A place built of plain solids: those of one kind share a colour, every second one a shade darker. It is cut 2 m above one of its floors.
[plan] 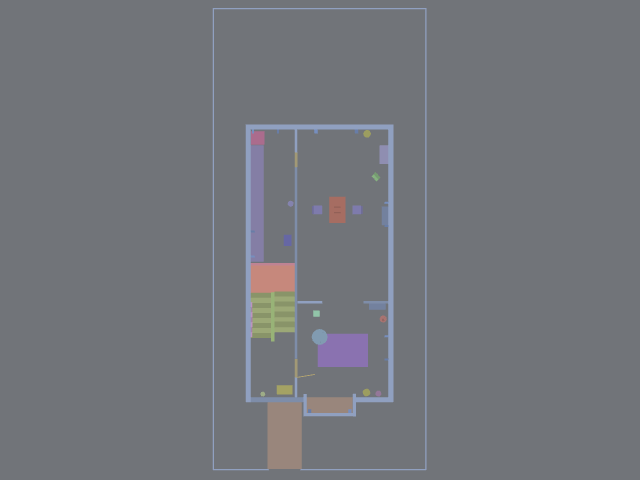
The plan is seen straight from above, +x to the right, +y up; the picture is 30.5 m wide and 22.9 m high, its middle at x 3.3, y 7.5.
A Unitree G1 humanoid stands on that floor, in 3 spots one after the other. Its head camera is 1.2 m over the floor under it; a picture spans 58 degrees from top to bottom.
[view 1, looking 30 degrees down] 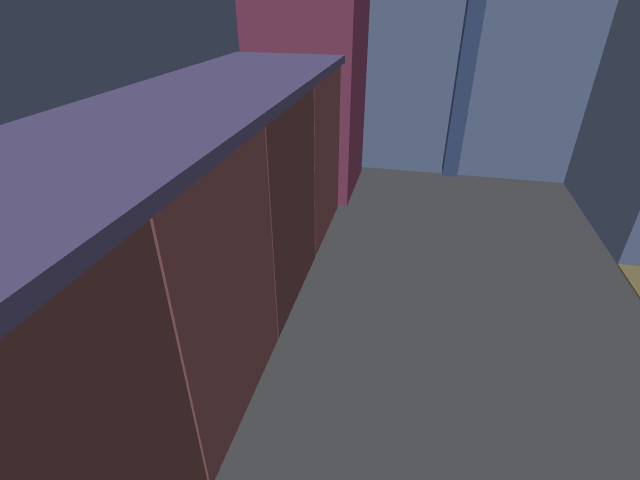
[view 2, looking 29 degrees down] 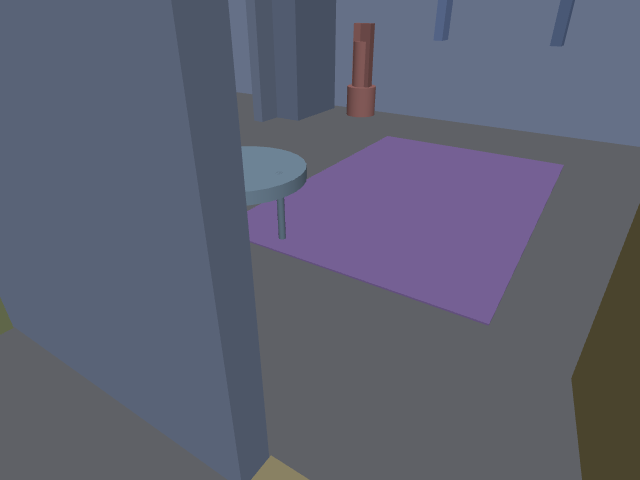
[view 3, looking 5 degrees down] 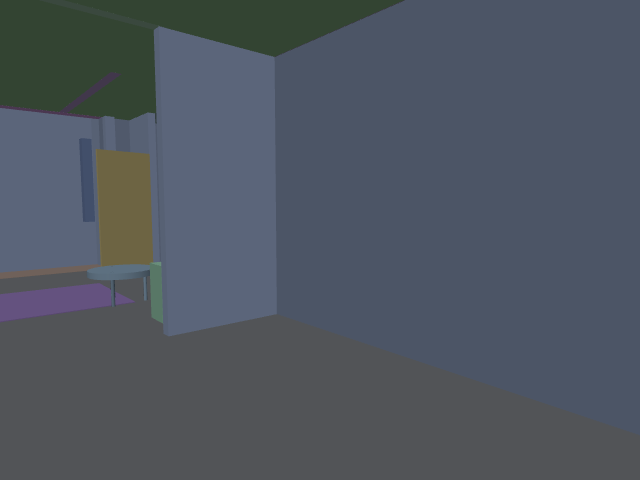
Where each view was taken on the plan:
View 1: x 1.05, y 9.56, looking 103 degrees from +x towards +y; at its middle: kitchen_unit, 2.32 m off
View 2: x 1.62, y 1.26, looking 33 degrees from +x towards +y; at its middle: laid_rug_front_room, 2.46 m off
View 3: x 4.87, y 8.34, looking -131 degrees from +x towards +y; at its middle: wall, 4.06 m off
